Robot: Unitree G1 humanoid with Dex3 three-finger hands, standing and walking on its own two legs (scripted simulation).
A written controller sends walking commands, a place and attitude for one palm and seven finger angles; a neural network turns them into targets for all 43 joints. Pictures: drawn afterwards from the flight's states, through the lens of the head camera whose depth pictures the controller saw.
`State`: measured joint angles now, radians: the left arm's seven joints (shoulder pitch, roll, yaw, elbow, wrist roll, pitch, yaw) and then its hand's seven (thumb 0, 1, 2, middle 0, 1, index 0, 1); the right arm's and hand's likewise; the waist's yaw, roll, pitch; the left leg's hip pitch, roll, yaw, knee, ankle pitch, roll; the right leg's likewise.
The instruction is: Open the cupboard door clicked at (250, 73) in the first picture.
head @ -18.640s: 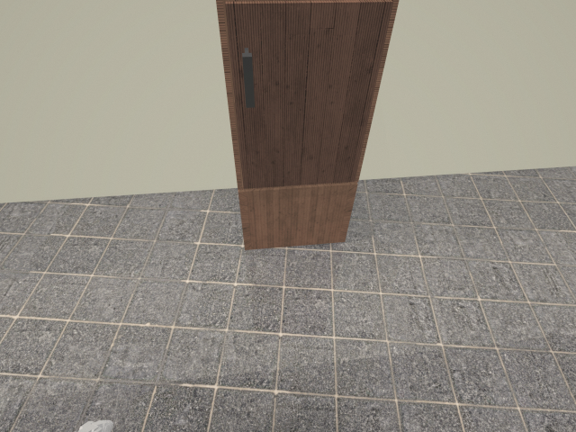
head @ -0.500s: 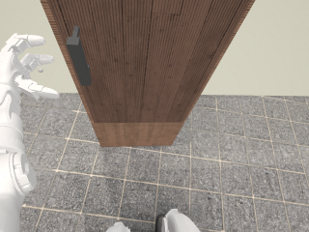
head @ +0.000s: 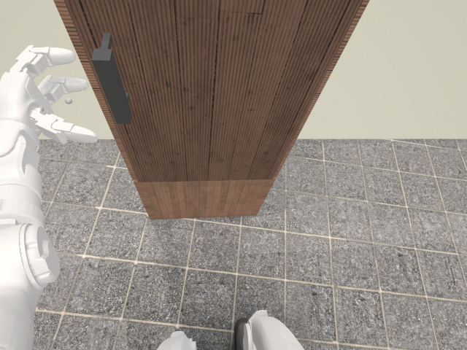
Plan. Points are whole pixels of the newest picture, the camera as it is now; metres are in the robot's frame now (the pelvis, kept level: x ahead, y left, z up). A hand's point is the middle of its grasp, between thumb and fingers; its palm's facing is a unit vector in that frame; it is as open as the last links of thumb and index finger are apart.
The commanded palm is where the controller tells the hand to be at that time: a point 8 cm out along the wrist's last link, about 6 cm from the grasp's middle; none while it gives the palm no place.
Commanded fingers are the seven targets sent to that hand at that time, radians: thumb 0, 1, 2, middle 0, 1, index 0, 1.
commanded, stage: slide the fingers in behind the handle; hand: left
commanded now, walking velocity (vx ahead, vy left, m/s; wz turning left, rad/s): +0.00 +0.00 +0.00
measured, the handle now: (116, 81) +0.54 +0.17 +0.09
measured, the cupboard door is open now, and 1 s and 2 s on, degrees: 0 0 0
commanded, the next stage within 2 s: close the thumb around the handle in 1.40 s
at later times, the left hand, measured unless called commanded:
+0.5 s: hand (92, 104) +0.49 +0.20 +0.09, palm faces +0.00 -1.00 +0.00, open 14.0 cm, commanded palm +0.47 +0.24 +0.09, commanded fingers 0.00 -0.50 0.30 -0.30 -1.20 -0.30 -1.20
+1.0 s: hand (113, 104) +0.49 +0.17 +0.09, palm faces +0.01 -1.00 +0.00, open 13.9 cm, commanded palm +0.47 +0.21 +0.09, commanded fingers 0.00 -0.50 0.30 -0.30 -1.20 -0.30 -1.20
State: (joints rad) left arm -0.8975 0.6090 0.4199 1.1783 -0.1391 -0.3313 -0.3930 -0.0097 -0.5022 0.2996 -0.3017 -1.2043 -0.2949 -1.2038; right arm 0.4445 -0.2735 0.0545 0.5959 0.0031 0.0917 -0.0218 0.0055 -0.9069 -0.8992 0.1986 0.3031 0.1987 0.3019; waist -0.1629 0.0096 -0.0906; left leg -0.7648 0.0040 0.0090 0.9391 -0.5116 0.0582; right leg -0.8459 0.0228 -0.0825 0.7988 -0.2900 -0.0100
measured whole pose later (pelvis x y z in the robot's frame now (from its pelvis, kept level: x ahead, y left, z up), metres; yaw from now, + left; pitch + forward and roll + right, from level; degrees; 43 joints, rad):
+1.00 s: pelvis -0.01 -0.01 +0.00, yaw +0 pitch +18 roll -2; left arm -0.90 0.46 0.34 1.17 -0.11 -0.38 -0.22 -0.01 -0.50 0.30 -0.31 -1.21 -0.30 -1.22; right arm 0.42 -0.26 0.04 0.61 0.00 0.05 0.00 0.01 -0.91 -0.90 0.20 0.30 0.20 0.30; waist -0.15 0.01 -0.09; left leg -0.74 0.00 0.01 0.92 -0.50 0.04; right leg -0.84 0.02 -0.08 0.82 -0.29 -0.03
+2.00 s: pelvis -0.01 -0.02 +0.00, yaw +0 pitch +17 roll -1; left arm -0.86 0.41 0.34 1.14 -0.10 -0.41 -0.17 0.00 0.42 0.70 -0.37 -1.30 -0.36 -1.30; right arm 0.42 -0.26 0.03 0.61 -0.01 0.05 0.01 0.01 -0.91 -0.90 0.20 0.30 0.20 0.30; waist -0.15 0.02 -0.10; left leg -0.72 0.00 0.03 0.90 -0.49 0.04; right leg -0.83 0.02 -0.06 0.82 -0.29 -0.03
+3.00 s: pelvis +0.01 -0.03 +0.02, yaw +2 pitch +9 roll +0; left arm 0.04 -0.11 -0.13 0.08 0.03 -0.19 0.46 0.02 0.64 0.75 -0.33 -1.34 -0.34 -1.31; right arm 0.17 -0.19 0.01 0.51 -0.05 0.03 0.04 0.01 -0.91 -0.90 0.19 0.30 0.19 0.30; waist 0.01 0.02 -0.11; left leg -0.48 -0.02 0.01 0.79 -0.47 0.02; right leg -0.61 0.01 -0.07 0.77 -0.32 -0.04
